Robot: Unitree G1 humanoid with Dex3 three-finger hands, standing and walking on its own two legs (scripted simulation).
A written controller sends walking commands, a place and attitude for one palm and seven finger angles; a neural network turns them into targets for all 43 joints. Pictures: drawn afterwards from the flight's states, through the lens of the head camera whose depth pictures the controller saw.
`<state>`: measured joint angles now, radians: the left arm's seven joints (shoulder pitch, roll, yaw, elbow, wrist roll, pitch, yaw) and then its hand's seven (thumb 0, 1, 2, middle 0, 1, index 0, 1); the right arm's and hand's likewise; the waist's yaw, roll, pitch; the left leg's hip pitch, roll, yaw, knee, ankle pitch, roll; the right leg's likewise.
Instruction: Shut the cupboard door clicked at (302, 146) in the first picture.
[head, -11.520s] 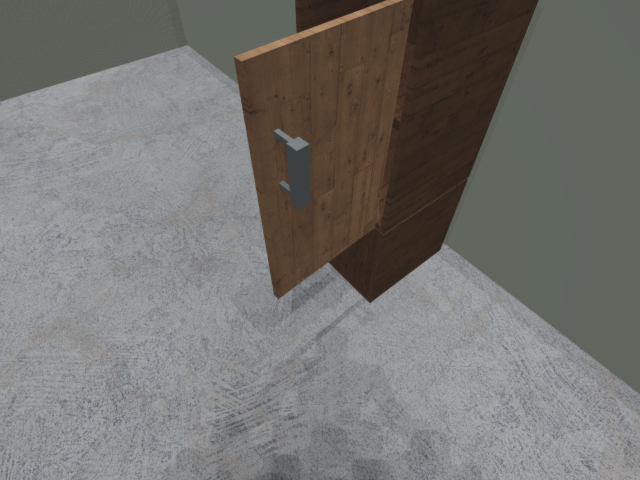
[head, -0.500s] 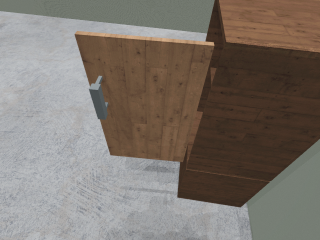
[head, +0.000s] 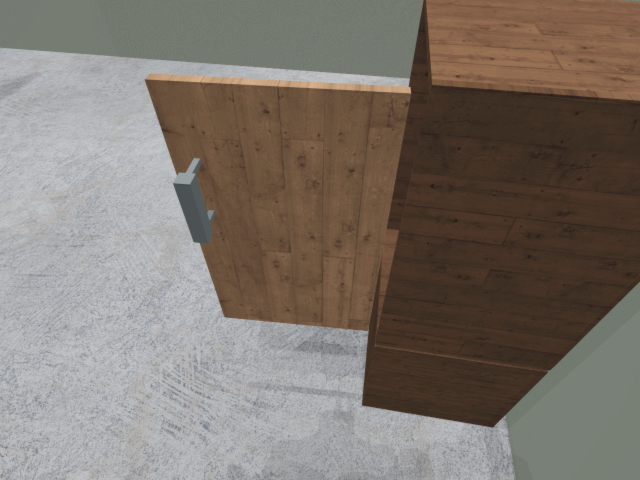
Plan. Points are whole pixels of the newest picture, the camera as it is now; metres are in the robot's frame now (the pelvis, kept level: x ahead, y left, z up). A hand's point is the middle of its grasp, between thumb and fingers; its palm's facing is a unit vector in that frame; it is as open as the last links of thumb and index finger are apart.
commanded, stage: come to a stop and stand still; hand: left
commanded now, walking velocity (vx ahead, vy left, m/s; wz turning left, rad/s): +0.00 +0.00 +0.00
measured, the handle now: (199, 200) +0.50 +0.24 +0.06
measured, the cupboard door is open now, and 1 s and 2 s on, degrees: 93 93 93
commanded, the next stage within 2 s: look again from close up in 0.46 s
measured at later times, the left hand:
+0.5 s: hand out of the picture +0.04 +0.24 -0.15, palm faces -0.04 -0.94 -0.33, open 7.4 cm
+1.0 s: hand out of the picture +0.05 +0.24 -0.16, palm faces -0.03 -0.95 -0.31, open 7.4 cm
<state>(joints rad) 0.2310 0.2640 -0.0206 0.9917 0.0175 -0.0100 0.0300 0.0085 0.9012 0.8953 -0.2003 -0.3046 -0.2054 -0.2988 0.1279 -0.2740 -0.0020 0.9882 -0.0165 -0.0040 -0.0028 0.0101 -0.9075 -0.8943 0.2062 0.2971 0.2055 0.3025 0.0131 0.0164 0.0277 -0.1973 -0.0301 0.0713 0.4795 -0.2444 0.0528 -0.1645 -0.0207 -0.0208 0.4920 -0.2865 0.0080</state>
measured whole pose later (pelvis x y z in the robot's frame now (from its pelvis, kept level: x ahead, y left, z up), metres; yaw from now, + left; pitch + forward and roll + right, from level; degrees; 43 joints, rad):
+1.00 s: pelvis -0.01 +0.00 +0.01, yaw +1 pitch -2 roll +0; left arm 0.16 0.32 -0.01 1.09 0.02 -0.01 0.01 0.01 0.90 0.90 -0.20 -0.30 -0.21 -0.30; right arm 0.11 -0.31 0.01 1.12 -0.01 -0.02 0.00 0.01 -0.91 -0.89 0.21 0.30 0.21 0.30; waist 0.01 -0.02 0.05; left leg -0.16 -0.04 0.06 0.34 -0.15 0.05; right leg -0.13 -0.02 -0.03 0.35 -0.19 0.01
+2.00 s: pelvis +0.01 +0.02 +0.01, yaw -3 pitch -2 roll +0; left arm 0.22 0.18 0.00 1.11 0.02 0.00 0.03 0.01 0.90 0.90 -0.20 -0.30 -0.20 -0.30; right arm 0.22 -0.18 -0.01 1.15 -0.01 -0.01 -0.02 0.01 -0.91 -0.89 0.21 0.30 0.21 0.30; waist -0.01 0.00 0.04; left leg -0.12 -0.04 0.13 0.35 -0.20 0.07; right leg -0.15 -0.02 -0.01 0.40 -0.21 0.01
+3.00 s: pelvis +0.03 -0.04 +0.01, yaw -2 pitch +0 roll +0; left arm 0.11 0.33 0.00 1.10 0.02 -0.02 0.01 0.01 0.90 0.90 -0.20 -0.30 -0.21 -0.30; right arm 0.12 -0.34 0.02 1.13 -0.01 -0.01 -0.01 0.01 -0.91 -0.89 0.21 0.30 0.21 0.30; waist 0.00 0.00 0.03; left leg -0.09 0.02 0.08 0.29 -0.19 -0.01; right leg -0.09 0.05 -0.06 0.29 -0.19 -0.06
